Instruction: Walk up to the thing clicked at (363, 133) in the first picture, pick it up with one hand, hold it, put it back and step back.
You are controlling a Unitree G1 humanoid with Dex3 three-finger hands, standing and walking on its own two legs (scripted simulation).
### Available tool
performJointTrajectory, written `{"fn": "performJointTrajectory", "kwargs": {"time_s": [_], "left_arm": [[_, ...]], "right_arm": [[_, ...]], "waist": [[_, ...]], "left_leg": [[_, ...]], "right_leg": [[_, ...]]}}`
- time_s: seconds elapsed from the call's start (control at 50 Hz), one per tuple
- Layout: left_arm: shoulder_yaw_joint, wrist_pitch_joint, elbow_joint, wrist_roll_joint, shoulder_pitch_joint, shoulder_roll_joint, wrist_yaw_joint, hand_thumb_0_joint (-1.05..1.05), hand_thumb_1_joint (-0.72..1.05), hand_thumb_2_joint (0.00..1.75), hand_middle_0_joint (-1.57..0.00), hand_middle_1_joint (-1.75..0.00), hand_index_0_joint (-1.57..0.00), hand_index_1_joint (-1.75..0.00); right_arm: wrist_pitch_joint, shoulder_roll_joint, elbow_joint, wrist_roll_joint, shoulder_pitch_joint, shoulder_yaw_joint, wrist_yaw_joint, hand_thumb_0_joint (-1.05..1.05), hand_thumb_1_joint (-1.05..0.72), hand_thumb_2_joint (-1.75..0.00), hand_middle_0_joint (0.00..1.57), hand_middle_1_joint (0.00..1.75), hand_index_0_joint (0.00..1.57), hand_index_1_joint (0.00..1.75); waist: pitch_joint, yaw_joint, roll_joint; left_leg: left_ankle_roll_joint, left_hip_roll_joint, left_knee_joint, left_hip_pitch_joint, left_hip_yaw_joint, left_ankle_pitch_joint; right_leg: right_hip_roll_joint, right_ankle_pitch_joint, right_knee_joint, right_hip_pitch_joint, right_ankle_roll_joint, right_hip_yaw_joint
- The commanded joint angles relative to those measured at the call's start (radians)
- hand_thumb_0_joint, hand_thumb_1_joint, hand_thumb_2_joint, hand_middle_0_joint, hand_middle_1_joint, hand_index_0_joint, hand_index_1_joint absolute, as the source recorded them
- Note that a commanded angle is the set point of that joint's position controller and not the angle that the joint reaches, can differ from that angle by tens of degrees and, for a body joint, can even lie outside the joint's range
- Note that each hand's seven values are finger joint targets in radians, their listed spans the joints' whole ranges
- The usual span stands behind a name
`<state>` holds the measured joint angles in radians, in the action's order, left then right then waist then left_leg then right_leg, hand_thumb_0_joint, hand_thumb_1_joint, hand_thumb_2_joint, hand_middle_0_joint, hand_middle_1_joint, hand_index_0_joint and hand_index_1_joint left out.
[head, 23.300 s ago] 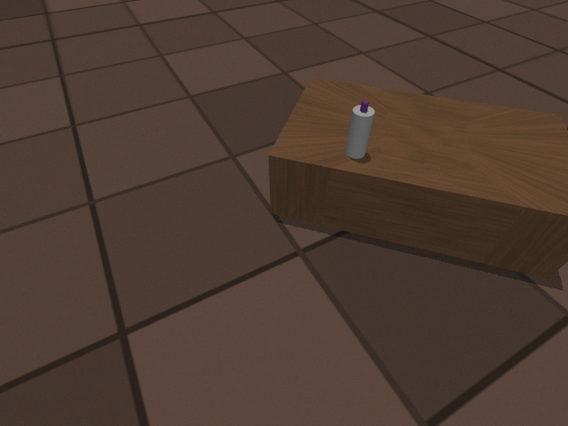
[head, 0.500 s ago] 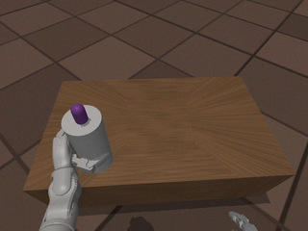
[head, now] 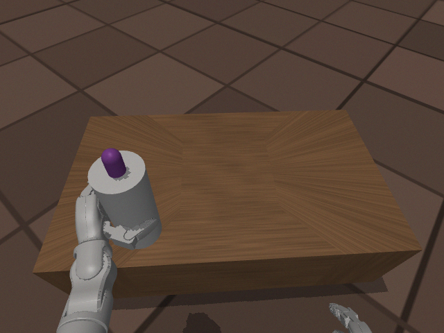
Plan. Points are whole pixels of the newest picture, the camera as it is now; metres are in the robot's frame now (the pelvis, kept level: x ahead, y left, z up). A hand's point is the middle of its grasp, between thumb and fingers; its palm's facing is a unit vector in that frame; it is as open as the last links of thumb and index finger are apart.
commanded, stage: crouch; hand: left
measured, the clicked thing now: (128, 198) +0.34 +0.16 +0.07
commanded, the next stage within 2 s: lower in 1.26 s
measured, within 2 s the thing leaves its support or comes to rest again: neither
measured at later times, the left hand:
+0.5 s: hand (132, 208) +0.41 +0.21 -0.08, palm faces +0.26 -0.96 -0.03, open 11.3 cm
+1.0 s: hand (135, 209) +0.45 +0.23 -0.16, palm faces +0.27 -0.96 -0.02, open 11.2 cm
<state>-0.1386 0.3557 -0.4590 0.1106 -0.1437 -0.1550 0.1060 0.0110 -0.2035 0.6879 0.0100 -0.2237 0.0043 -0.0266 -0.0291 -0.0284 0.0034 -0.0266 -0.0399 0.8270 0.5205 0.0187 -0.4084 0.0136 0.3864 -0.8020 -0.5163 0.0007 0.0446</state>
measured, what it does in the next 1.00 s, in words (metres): lowers itself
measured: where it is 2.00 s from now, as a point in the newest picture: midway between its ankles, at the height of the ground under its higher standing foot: outside the picture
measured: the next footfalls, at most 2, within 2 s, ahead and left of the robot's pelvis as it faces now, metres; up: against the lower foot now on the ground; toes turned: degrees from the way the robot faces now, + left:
none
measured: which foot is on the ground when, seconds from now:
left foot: down 0.00-1.00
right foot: down 0.00-1.00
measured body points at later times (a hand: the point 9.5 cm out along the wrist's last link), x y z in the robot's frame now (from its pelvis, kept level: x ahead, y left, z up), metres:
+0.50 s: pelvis -0.03 +0.00 -0.09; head +0.11 +0.02 +0.34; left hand +0.39 +0.26 -0.08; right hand +0.05 -0.27 -0.21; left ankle +0.01 +0.13 -0.70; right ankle +0.01 -0.12 -0.70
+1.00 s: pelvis -0.04 +0.01 -0.16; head +0.13 +0.04 +0.25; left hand +0.43 +0.28 -0.15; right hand +0.02 -0.25 -0.28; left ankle +0.01 +0.13 -0.70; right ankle +0.01 -0.12 -0.70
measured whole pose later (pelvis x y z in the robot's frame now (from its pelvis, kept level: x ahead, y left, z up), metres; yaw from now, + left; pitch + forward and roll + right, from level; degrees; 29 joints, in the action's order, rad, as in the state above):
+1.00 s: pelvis -0.04 +0.01 -0.16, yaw -3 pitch +31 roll -4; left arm -0.47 0.60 -1.10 0.05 -0.75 -0.43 -0.01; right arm -0.01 -0.23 0.71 0.07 -0.20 -0.02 0.05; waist -0.16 -0.15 0.01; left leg -0.02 -0.05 1.60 1.51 0.07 -0.63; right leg 0.01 0.58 -1.53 -1.49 0.00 0.06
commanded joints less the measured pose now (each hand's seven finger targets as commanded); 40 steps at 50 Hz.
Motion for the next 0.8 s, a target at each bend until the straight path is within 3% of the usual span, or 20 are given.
{"fn": "performJointTrajectory", "kwargs": {"time_s": [0.0,0.04,0.06,0.1,0.14,0.16,0.18,0.24,0.26,0.28,0.34,0.4,0.44,0.46,0.58,0.62,0.66,0.68,0.74,0.78], "left_arm": [[-0.046,0.127,0.266,0.024,-0.393,-0.132,-0.015,0.00,0.06,1.23,-1.25,-1.39,-1.27,-1.39],[-0.050,0.135,0.150,0.034,-0.370,-0.106,-0.030,0.00,0.05,1.22,-1.24,-1.38,-1.26,-1.38],[-0.082,0.159,0.218,0.036,-0.461,-0.156,-0.031,0.00,0.04,1.21,-1.24,-1.37,-1.26,-1.37],[-0.099,0.178,0.080,0.026,-0.435,-0.158,-0.042,0.00,0.04,1.20,-1.25,-1.38,-1.27,-1.37],[-0.130,0.220,0.057,0.027,-0.517,-0.180,-0.047,0.00,0.05,1.21,-1.23,-1.36,-1.24,-1.36],[-0.124,0.233,0.005,0.025,-0.519,-0.161,-0.050,0.00,0.04,1.21,-1.22,-1.36,-1.24,-1.36],[-0.158,0.258,0.005,0.026,-0.579,-0.209,-0.052,0.00,0.03,1.21,-1.22,-1.35,-1.23,-1.35],[-0.177,0.320,-0.085,0.018,-0.671,-0.239,-0.058,0.00,0.00,1.20,-1.23,-1.35,-1.24,-1.36],[-0.198,0.342,-0.096,0.011,-0.707,-0.280,-0.056,0.00,-0.01,1.21,-1.24,-1.36,-1.25,-1.37],[-0.182,0.362,-0.099,0.009,-0.759,-0.286,-0.060,0.00,-0.03,1.20,-1.23,-1.35,-1.24,-1.36],[-0.218,0.390,-0.169,0.011,-0.834,-0.343,-0.073,0.00,-0.04,1.15,-1.19,-1.29,-1.20,-1.30],[-0.243,0.398,-0.206,0.013,-0.890,-0.382,-0.083,0.00,-0.02,1.14,-1.20,-1.28,-1.20,-1.29],[-0.259,0.387,-0.284,0.010,-0.887,-0.389,-0.091,0.00,0.02,1.15,-1.20,-1.27,-1.20,-1.29],[-0.243,0.386,-0.253,0.008,-0.916,-0.381,-0.095,0.00,0.04,1.15,-1.21,-1.28,-1.21,-1.30],[-0.300,0.377,-0.314,0.005,-0.894,-0.426,-0.120,0.00,0.09,1.16,-1.24,-1.30,-1.24,-1.31],[-0.336,0.378,-0.329,0.003,-0.912,-0.457,-0.115,0.00,0.08,1.18,-1.26,-1.32,-1.26,-1.33],[-0.345,0.379,-0.314,-0.002,-0.924,-0.462,-0.112,0.00,0.10,1.17,-1.24,-1.31,-1.25,-1.32],[-0.335,0.381,-0.312,-0.009,-0.952,-0.457,-0.112,0.00,0.10,1.18,-1.26,-1.32,-1.26,-1.33],[-0.356,0.385,-0.303,-0.015,-0.973,-0.490,-0.114,0.00,0.10,1.19,-1.24,-1.32,-1.25,-1.33],[-0.349,0.384,-0.299,-0.023,-1.014,-0.501,-0.112,0.00,0.07,1.19,-1.26,-1.32,-1.26,-1.34]], "right_arm": [[0.041,-0.135,-0.110,-0.001,0.030,0.049,-0.008,0.00,-0.89,-0.90,0.20,0.30,0.20,0.30],[0.044,-0.139,-0.099,0.000,0.030,0.051,-0.003,0.00,-0.89,-0.90,0.20,0.30,0.20,0.30],[0.046,-0.140,-0.095,0.001,0.025,0.054,-0.001,0.00,-0.89,-0.90,0.20,0.30,0.20,0.30],[0.045,-0.145,-0.080,0.007,0.017,0.058,0.001,0.00,-0.89,-0.90,0.20,0.30,0.20,0.30],[0.049,-0.142,-0.071,0.015,0.010,0.059,0.006,0.00,-0.89,-0.90,0.20,0.30,0.20,0.30],[0.048,-0.145,-0.068,0.017,-0.002,0.063,0.008,0.00,-0.89,-0.90,0.20,0.30,0.20,0.30],[0.049,-0.147,-0.062,0.022,-0.006,0.062,0.012,0.00,-0.89,-0.90,0.20,0.30,0.20,0.30],[0.050,-0.151,-0.065,0.034,-0.025,0.065,0.025,0.00,-0.90,-0.90,0.20,0.30,0.20,0.30],[0.049,-0.156,-0.068,0.039,-0.034,0.064,0.028,0.00,-0.90,-0.90,0.20,0.30,0.20,0.30],[0.047,-0.160,-0.072,0.042,-0.036,0.062,0.032,0.00,-0.90,-0.90,0.20,0.30,0.20,0.30],[0.042,-0.176,-0.060,0.047,-0.067,0.060,0.035,0.00,-0.91,-0.90,0.20,0.30,0.20,0.30],[0.033,-0.187,-0.060,0.053,-0.077,0.056,0.042,0.00,-0.92,-0.91,0.20,0.30,0.20,0.30],[0.023,-0.206,-0.034,0.053,-0.103,0.060,0.046,0.00,-0.92,-0.91,0.20,0.30,0.20,0.30],[0.019,-0.206,-0.040,0.054,-0.103,0.059,0.047,0.00,-0.92,-0.91,0.20,0.30,0.20,0.30],[0.003,-0.215,-0.032,0.049,-0.116,0.059,0.057,0.00,-0.93,-0.91,0.20,0.30,0.20,0.30],[-0.001,-0.216,-0.015,0.049,-0.128,0.057,0.064,0.00,-0.93,-0.91,0.20,0.30,0.20,0.30],[-0.002,-0.216,-0.029,0.050,-0.116,0.056,0.068,0.00,-0.93,-0.91,0.20,0.30,0.20,0.30],[-0.005,-0.217,-0.026,0.052,-0.123,0.058,0.068,0.00,-0.93,-0.91,0.20,0.30,0.20,0.30],[-0.008,-0.227,-0.016,0.055,-0.136,0.055,0.071,0.00,-0.93,-0.91,0.20,0.30,0.20,0.30],[-0.009,-0.219,-0.020,0.058,-0.133,0.049,0.073,0.00,-0.93,-0.91,0.20,0.30,0.20,0.30]], "waist": [[-0.273,-0.014,0.029],[-0.231,-0.023,-0.021],[-0.248,-0.016,0.011],[-0.225,-0.028,-0.013],[-0.269,-0.031,0.002],[-0.286,-0.039,-0.019],[-0.295,-0.032,0.007],[-0.401,-0.050,0.031],[-0.447,-0.045,0.055],[-0.486,-0.050,0.095],[-0.583,-0.064,0.089],[-0.666,-0.050,0.150],[-0.697,-0.060,0.148],[-0.716,-0.058,0.150],[-0.732,-0.065,0.120],[-0.721,-0.070,0.131],[-0.736,-0.070,0.143],[-0.727,-0.086,0.159],[-0.756,-0.085,0.194],[-0.766,-0.085,0.211]], "left_leg": [[0.027,0.034,-0.107,-0.108,-0.010,0.215],[0.032,0.030,-0.095,-0.057,-0.004,0.186],[0.032,0.031,-0.087,-0.042,-0.005,0.165],[0.035,0.030,-0.060,-0.010,-0.006,0.143],[0.036,0.036,-0.008,0.038,-0.011,0.140],[0.038,0.034,0.018,0.060,-0.009,0.142],[0.037,0.038,0.045,0.109,-0.009,0.120],[0.035,0.036,0.137,0.183,-0.002,0.099],[0.033,0.035,0.167,0.204,0.001,0.099],[0.031,0.036,0.198,0.199,0.002,0.102],[0.033,0.034,0.277,0.282,0.015,0.096],[0.029,0.033,0.325,0.300,0.018,0.118],[0.030,0.027,0.360,0.309,0.024,0.175],[0.032,0.027,0.376,0.319,0.023,0.192],[0.039,0.026,0.457,0.419,0.025,0.227],[0.035,0.025,0.469,0.443,0.032,0.217],[0.033,0.021,0.483,0.432,0.042,0.219],[0.030,0.020,0.488,0.435,0.048,0.203],[0.023,0.013,0.521,0.414,0.062,0.264],[0.025,0.013,0.534,0.424,0.060,0.231]], "right_leg": [[-0.014,-0.257,0.103,0.101,-0.002,-0.007],[-0.016,-0.232,0.091,0.060,-0.002,-0.002],[-0.011,-0.217,0.083,0.050,-0.005,-0.007],[-0.011,-0.196,0.061,-0.007,-0.004,-0.011],[-0.001,-0.204,0.023,-0.035,-0.003,-0.025],[0.000,-0.206,-0.001,-0.062,-0.004,-0.025],[0.004,-0.182,-0.021,-0.082,-0.005,-0.033],[0.001,-0.150,-0.111,-0.167,-0.010,-0.043],[-0.002,-0.139,-0.146,-0.199,-0.015,-0.040],[-0.003,-0.136,-0.172,-0.236,-0.019,-0.041],[-0.008,-0.125,-0.238,-0.280,-0.021,-0.047],[-0.014,-0.125,-0.293,-0.331,-0.029,-0.044],[-0.019,-0.172,-0.336,-0.376,-0.033,-0.030],[-0.021,-0.193,-0.347,-0.381,-0.033,-0.032],[-0.026,-0.232,-0.421,-0.426,-0.032,-0.021],[-0.026,-0.212,-0.452,-0.464,-0.037,-0.013],[-0.027,-0.186,-0.473,-0.518,-0.040,-0.005],[-0.027,-0.161,-0.483,-0.553,-0.044,0.000],[-0.027,-0.173,-0.529,-0.615,-0.048,0.009],[-0.029,-0.144,-0.534,-0.638,-0.049,0.006]]}}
